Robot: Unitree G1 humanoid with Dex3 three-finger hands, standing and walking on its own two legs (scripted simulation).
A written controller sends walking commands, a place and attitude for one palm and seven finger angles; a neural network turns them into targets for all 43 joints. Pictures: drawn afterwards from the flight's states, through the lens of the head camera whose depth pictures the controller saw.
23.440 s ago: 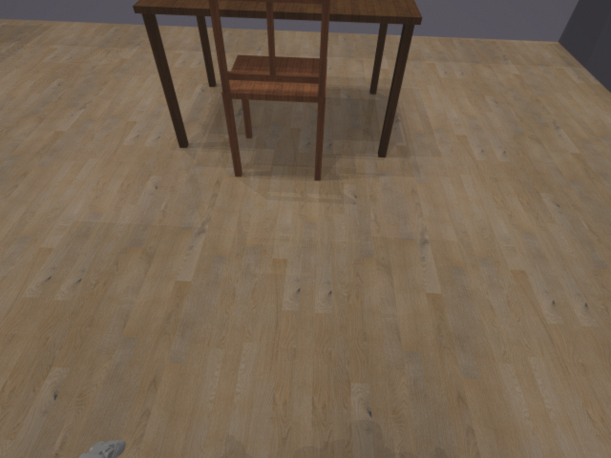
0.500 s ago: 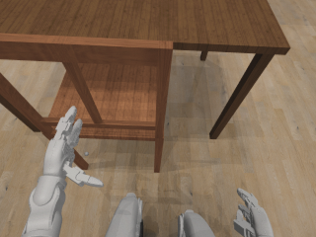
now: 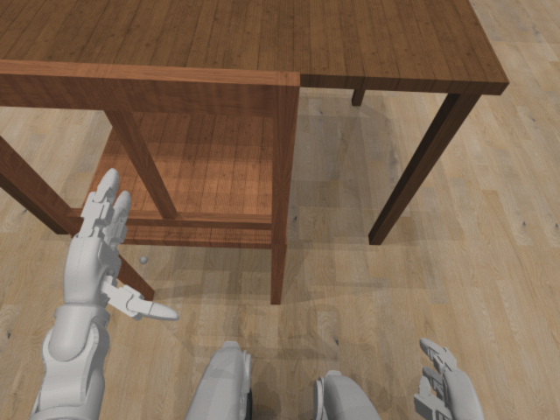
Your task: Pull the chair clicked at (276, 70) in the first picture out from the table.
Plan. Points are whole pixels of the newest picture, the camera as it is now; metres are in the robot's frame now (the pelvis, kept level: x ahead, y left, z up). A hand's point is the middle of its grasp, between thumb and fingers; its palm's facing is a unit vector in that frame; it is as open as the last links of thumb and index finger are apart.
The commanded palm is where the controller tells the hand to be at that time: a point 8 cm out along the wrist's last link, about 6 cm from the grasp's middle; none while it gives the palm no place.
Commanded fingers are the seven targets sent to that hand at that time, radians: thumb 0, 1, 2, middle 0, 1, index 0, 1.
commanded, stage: aim the fingers beside a spindle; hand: left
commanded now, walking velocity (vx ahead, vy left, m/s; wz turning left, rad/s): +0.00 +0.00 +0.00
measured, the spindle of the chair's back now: (148, 172) +0.45 +0.23 +0.04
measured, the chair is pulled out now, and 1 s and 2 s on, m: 0.00 0.00 0.00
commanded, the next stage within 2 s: push the fingers through the gap in 1.38 s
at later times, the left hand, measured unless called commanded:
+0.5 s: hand (159, 268) +0.31 +0.19 +0.01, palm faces +0.01 -1.00 -0.02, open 16.9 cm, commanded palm +0.28 +0.24 +0.03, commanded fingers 0.00 -0.50 0.30 -0.06 -0.08 -0.06 -0.08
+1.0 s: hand (147, 259) +0.31 +0.19 +0.05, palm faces +0.07 -0.99 -0.08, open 16.9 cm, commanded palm +0.28 +0.25 +0.04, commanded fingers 0.00 -0.50 0.30 -0.06 -0.08 -0.06 -0.08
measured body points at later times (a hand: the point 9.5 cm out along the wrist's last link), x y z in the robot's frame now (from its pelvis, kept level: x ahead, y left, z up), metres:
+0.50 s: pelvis +0.00 +0.00 +0.00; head +0.10 +0.00 +0.44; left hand +0.30 +0.24 +0.02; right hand +0.18 -0.24 -0.10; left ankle +0.08 +0.11 -0.61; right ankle +0.00 -0.10 -0.61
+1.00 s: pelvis +0.00 +0.00 +0.00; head +0.10 +0.01 +0.44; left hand +0.30 +0.25 +0.06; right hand +0.18 -0.25 -0.10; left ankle +0.08 +0.11 -0.61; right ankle +0.00 -0.10 -0.61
